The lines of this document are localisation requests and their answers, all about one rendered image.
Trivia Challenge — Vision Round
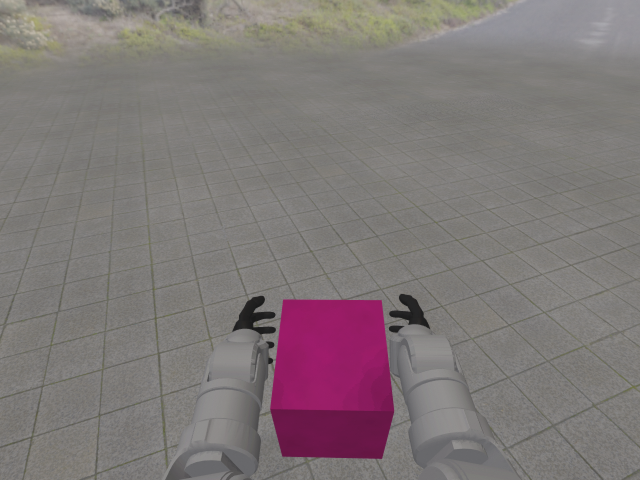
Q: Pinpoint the right robot forearm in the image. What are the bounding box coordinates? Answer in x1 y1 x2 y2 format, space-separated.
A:
390 324 522 480

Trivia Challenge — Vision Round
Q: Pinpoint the right robot upper arm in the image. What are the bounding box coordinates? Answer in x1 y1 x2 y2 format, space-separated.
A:
418 459 521 480

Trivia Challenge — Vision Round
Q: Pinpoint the robot left hand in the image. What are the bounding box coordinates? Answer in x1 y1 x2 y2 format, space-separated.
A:
232 296 276 364

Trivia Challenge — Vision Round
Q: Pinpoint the robot right hand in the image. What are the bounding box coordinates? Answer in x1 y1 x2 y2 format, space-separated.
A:
389 294 430 333

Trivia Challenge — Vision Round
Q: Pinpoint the left robot forearm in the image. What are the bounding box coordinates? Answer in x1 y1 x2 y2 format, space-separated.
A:
162 329 269 480

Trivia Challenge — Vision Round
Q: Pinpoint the carton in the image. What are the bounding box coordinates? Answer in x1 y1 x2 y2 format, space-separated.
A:
270 299 394 459

